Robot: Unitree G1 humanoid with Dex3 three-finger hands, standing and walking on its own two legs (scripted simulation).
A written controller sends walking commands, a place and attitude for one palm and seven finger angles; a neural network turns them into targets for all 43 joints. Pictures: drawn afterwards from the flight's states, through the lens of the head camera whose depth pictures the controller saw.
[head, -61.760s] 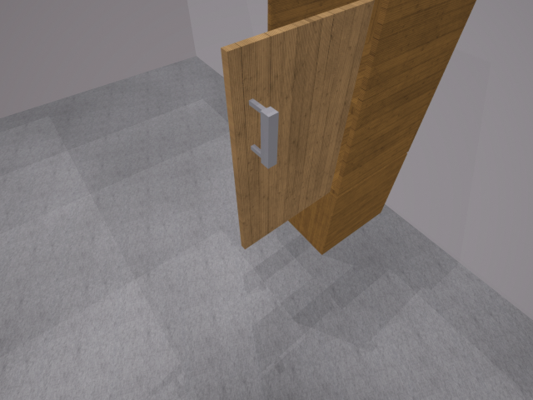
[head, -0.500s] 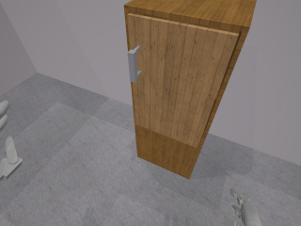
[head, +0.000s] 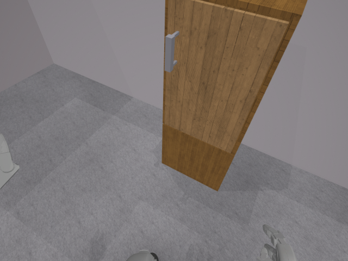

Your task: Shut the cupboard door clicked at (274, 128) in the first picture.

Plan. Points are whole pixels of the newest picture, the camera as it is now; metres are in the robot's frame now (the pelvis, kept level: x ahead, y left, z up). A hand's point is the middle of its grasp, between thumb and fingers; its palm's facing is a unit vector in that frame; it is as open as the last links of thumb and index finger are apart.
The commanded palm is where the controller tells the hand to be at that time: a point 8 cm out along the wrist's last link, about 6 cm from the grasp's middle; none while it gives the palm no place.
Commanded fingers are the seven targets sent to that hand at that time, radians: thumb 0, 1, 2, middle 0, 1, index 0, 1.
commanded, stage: step back with the hand held close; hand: left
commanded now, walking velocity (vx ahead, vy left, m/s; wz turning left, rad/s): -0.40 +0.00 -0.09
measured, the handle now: (172, 51) +0.76 +0.03 +0.10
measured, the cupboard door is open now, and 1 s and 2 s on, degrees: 0 0 0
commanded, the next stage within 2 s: stop stepping back and stand still in 0.22 s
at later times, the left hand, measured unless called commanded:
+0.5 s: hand out of the picture +0.11 +0.28 +0.18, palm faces +0.32 -0.82 -0.47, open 7.4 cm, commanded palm +0.06 +0.31 +0.19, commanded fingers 0.00 0.90 0.90 -0.20 -0.30 -0.20 -0.30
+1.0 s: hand out of the picture +0.02 +0.32 +0.20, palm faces +0.39 -0.82 -0.43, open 7.4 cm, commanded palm -0.01 +0.35 +0.19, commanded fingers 0.00 0.90 0.90 -0.20 -0.30 -0.20 -0.30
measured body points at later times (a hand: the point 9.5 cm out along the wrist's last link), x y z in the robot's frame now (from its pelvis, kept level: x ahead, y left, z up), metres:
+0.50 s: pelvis -0.11 +0.02 +0.01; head -0.09 +0.06 +0.46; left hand +0.09 +0.32 +0.21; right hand +0.04 -0.22 -0.05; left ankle +0.02 +0.10 -0.72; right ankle -0.19 -0.09 -0.71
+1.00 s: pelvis -0.18 +0.07 +0.01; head -0.21 +0.09 +0.46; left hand +0.00 +0.36 +0.22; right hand -0.08 -0.17 -0.08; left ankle -0.12 +0.17 -0.67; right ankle -0.19 -0.03 -0.72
